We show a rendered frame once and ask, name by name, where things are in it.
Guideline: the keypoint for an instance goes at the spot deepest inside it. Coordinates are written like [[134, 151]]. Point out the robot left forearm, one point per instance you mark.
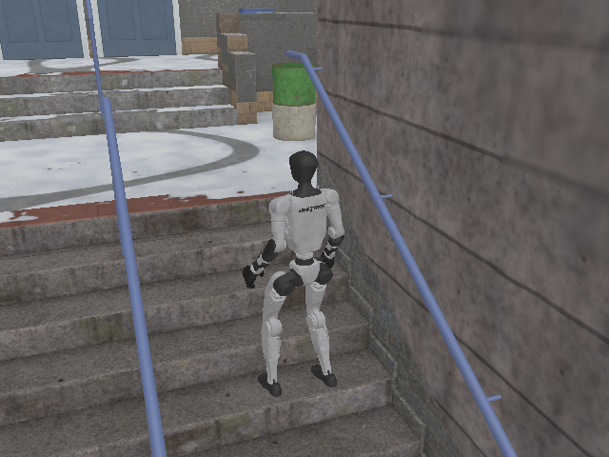
[[265, 258]]

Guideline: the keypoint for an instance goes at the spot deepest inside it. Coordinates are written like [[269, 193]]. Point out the robot right hand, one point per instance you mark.
[[329, 262]]

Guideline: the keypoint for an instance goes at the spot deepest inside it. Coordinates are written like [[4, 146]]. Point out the right robot foot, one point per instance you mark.
[[330, 379]]

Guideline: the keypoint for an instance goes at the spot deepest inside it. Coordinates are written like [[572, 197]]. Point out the robot right forearm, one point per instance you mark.
[[332, 246]]

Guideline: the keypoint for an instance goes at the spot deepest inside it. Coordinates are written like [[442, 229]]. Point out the robot right upper arm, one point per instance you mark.
[[334, 213]]

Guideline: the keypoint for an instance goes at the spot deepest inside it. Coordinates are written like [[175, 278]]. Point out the robot left upper arm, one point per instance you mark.
[[278, 207]]

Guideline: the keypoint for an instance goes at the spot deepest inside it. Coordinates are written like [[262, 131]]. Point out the robot torso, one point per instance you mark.
[[305, 227]]

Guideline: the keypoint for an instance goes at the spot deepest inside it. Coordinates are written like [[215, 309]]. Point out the robot left hand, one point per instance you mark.
[[250, 277]]

